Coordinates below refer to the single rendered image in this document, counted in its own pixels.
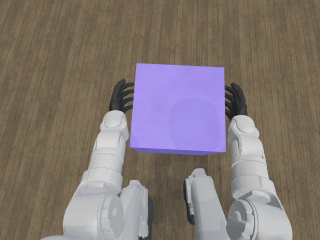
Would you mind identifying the robot left upper arm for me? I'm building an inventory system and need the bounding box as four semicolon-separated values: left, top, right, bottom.
40;192;125;240

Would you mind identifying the robot right upper arm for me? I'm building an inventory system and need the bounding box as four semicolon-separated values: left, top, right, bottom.
226;198;292;240

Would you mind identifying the left robot forearm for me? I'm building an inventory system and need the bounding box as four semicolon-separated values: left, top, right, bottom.
63;110;129;230

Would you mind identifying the left robot hand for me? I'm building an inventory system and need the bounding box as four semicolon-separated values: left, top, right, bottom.
108;79;135;114

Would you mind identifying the carton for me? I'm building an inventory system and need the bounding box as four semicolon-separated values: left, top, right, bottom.
129;63;226;155

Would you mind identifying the robot shin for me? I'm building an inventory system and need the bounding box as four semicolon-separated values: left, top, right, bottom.
188;168;214;215
120;180;149;237

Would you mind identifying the right robot shin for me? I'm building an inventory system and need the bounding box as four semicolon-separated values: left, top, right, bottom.
188;168;214;215

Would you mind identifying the right robot forearm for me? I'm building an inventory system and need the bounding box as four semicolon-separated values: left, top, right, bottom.
227;115;293;239

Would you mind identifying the left robot shin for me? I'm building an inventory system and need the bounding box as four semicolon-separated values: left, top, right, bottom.
120;180;149;237

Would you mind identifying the right robot hand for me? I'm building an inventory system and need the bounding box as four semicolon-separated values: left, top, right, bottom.
224;82;248;122

